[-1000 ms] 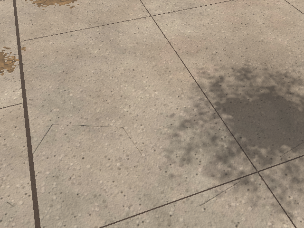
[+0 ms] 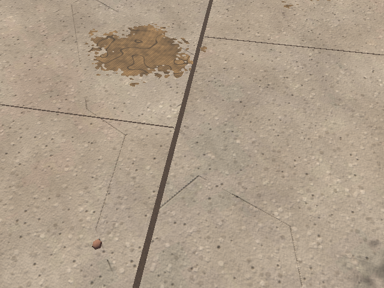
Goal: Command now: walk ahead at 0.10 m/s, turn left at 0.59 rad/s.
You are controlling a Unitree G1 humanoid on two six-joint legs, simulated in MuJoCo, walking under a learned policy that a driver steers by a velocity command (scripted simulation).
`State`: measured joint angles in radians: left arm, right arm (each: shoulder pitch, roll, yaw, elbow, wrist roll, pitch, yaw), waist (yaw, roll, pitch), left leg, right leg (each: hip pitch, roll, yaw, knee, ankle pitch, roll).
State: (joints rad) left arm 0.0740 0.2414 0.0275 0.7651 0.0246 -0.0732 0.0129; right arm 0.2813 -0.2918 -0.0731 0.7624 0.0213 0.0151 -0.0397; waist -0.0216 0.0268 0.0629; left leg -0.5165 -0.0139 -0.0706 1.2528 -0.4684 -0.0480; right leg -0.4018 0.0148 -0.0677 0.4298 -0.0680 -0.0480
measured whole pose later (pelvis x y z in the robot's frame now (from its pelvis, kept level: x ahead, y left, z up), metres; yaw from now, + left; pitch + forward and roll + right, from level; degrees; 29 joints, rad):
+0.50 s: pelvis +0.04 +0.06 +0.01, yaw +14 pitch +2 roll -2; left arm 0.12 0.32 0.08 0.81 0.00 0.02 0.02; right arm 0.22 -0.26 -0.05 0.62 -0.01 0.00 -0.01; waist 0.01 -0.05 0.02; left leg -0.30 -0.02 -0.02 0.46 -0.21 0.06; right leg -0.57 -0.03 -0.01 1.10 -0.32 0.05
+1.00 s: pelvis +0.18 +0.00 +0.00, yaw +3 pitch +3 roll +1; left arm 0.24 0.28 0.05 0.78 -0.02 -0.07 -0.04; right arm 0.27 -0.31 -0.08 0.74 0.01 -0.09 0.01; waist -0.01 0.03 -0.01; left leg -0.40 0.03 0.00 1.06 -0.41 0.01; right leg -0.32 0.03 -0.03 0.56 -0.29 -0.08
